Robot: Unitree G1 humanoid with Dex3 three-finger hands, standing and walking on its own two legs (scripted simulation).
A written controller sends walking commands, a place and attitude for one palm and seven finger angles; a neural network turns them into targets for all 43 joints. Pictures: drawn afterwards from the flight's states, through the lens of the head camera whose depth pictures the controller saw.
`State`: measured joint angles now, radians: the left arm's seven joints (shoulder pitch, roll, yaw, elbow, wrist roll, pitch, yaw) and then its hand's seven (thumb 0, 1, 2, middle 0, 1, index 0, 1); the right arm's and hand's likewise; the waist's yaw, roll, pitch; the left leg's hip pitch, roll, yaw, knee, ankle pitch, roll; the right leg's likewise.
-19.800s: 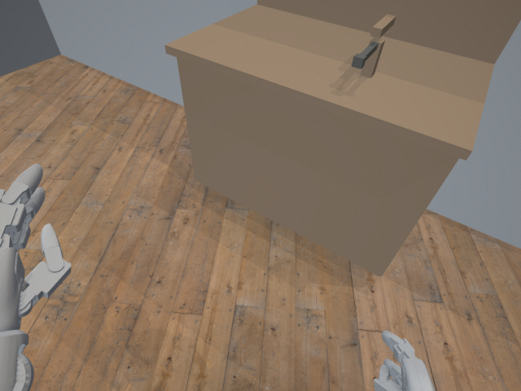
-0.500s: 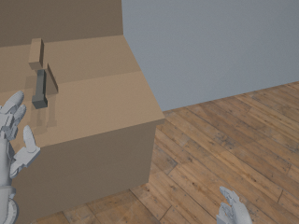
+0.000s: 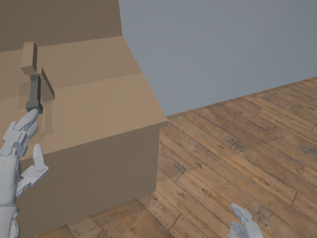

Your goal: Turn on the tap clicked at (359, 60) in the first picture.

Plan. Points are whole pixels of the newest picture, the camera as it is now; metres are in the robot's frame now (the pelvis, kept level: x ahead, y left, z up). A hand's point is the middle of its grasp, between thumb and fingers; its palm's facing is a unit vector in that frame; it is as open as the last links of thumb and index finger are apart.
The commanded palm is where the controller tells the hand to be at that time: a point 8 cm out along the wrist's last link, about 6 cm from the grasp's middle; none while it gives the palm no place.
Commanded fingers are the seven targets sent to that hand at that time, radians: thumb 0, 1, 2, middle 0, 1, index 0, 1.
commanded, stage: come to a stop and stand still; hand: left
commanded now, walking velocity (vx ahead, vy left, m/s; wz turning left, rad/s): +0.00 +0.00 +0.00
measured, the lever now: (34, 107) +0.38 +0.36 +0.11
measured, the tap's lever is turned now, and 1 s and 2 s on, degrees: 0 0 0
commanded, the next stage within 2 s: look again from close up in 0.60 s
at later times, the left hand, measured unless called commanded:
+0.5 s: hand (31, 145) +0.25 +0.28 +0.15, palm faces +0.40 -0.84 -0.36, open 7.4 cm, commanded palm +0.18 +0.30 +0.17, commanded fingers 0.00 0.90 0.90 -0.20 -0.30 -0.20 -0.30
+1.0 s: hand (27, 154) +0.22 +0.27 +0.16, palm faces +0.44 -0.83 -0.34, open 7.4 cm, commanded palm +0.16 +0.30 +0.17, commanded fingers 0.00 0.90 0.90 -0.20 -0.30 -0.20 -0.30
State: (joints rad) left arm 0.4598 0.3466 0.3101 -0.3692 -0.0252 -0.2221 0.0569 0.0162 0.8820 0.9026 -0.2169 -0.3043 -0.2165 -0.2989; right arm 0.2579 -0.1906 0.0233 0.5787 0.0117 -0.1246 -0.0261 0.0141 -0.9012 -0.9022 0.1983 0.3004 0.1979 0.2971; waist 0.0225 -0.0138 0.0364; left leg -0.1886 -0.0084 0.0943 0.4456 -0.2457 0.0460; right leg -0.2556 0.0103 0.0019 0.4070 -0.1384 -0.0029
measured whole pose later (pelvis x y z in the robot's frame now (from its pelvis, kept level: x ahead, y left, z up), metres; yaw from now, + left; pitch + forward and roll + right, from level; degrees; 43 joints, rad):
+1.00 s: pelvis +0.01 +0.01 +0.00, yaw +2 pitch -1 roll -1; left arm 0.41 0.33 0.35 -0.44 -0.04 -0.19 0.11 0.02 0.89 0.90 -0.21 -0.30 -0.21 -0.30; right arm 0.22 -0.20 0.02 0.56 0.00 -0.09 -0.05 0.01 -0.90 -0.90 0.20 0.30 0.20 0.30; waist 0.03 -0.02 0.05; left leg -0.17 -0.03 0.06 0.43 -0.25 0.06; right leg -0.21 -0.01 -0.03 0.37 -0.15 0.01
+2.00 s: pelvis +0.03 +0.01 +0.00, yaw +1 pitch +0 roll -1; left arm 0.42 0.37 0.36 -0.43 -0.04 -0.21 0.09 0.02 0.88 0.90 -0.21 -0.30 -0.21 -0.30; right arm 0.18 -0.19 0.02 0.53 0.01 -0.11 -0.03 0.01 -0.90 -0.90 0.20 0.30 0.20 0.30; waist 0.01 -0.03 0.04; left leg -0.16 -0.02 0.07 0.44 -0.28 0.05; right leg -0.21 0.00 -0.02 0.40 -0.18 0.01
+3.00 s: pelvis +0.01 -0.05 -0.01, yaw +8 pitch -2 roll +0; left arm 0.25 0.34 0.38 -0.31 -0.11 -0.07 0.14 0.02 0.89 0.90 -0.21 -0.30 -0.21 -0.30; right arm 0.16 -0.25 0.01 0.69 -0.01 -0.15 -0.04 0.01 -0.90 -0.90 0.20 0.30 0.20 0.30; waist 0.09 0.03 0.01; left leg -0.26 0.01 -0.07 0.61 -0.32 -0.02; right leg -0.28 0.05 -0.10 0.58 -0.28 -0.08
